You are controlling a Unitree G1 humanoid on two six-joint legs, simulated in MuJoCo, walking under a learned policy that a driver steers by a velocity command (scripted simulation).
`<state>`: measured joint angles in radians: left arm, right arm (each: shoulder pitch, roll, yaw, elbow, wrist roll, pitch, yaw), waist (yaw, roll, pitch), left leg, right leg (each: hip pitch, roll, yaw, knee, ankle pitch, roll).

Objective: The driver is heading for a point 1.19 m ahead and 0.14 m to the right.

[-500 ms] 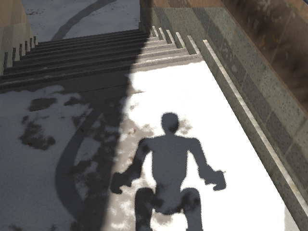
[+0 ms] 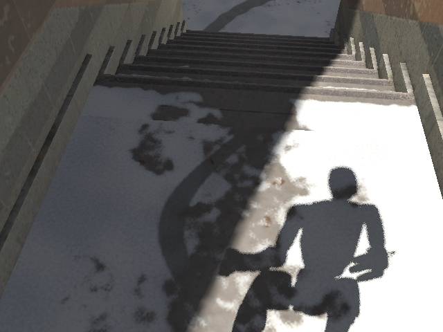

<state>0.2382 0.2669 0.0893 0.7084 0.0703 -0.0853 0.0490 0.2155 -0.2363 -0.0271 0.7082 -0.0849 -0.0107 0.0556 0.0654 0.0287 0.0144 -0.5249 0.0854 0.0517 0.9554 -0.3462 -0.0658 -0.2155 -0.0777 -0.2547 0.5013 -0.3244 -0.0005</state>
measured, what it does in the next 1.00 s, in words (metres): goes down, turning right: left foot, then right foot 0.17 m lower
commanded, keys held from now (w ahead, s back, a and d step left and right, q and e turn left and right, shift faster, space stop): q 0.06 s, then no key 0.02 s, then e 0.06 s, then w+e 0.76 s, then w+q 0.10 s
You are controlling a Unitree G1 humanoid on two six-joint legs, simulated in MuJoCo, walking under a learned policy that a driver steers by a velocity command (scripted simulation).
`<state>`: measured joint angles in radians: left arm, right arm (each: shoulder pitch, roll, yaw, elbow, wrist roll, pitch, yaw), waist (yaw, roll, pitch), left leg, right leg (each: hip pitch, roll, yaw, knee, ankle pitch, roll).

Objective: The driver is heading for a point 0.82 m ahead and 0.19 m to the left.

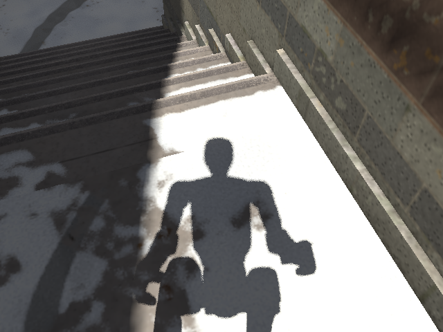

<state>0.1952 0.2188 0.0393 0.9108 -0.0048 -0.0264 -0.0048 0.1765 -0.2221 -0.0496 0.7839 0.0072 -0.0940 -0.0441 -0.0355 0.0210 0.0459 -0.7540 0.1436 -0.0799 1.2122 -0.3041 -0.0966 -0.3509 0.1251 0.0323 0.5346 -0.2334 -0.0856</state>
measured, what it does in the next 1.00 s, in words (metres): walks ahead, turning left: left foot, then right foot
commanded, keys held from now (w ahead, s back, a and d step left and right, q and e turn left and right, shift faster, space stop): w+q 0.62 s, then w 0.32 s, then w+e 0.06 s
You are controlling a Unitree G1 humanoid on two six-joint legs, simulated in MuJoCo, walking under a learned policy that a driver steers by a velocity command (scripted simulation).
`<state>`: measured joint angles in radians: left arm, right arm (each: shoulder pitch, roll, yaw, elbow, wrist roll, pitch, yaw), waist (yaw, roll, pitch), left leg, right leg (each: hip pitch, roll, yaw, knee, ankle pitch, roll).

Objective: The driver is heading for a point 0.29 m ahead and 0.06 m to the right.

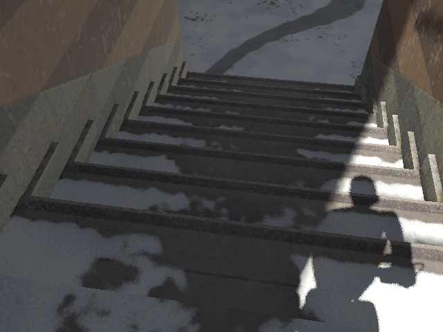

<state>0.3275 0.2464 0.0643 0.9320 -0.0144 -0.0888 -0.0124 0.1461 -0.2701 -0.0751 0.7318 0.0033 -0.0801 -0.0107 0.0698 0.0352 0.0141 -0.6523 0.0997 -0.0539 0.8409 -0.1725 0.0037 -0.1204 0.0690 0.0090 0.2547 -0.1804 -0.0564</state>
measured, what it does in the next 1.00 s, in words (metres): walks ahead: left foot, then right foot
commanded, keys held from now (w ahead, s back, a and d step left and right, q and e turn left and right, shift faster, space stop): w+e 0.10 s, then no key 0.90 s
